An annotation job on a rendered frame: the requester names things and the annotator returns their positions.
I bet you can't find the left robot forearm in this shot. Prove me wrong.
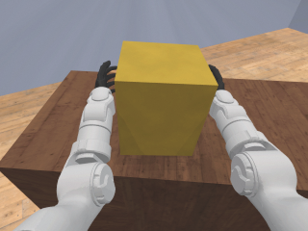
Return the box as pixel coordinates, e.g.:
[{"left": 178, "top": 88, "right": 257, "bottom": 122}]
[{"left": 57, "top": 87, "right": 116, "bottom": 198}]

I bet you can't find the robot left upper arm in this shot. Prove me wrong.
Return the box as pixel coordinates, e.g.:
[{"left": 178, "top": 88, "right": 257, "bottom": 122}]
[{"left": 13, "top": 162, "right": 116, "bottom": 231}]

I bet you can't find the pedestal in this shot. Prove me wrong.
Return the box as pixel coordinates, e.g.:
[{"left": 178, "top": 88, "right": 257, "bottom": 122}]
[{"left": 0, "top": 70, "right": 308, "bottom": 231}]

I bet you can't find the robot right upper arm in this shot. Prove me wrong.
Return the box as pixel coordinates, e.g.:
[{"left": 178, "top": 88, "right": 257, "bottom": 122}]
[{"left": 230, "top": 150, "right": 308, "bottom": 231}]

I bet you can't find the left robot hand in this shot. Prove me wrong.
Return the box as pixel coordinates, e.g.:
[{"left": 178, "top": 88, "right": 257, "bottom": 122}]
[{"left": 94, "top": 61, "right": 117, "bottom": 93}]

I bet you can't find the right robot forearm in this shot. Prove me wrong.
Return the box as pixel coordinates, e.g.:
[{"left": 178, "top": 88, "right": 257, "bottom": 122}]
[{"left": 209, "top": 90, "right": 297, "bottom": 184}]

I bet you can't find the right robot hand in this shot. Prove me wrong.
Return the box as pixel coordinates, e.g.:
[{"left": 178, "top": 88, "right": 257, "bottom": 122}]
[{"left": 208, "top": 64, "right": 225, "bottom": 90}]

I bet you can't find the carton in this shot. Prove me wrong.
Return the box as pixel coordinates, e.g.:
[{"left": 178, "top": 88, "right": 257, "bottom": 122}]
[{"left": 115, "top": 40, "right": 218, "bottom": 156}]

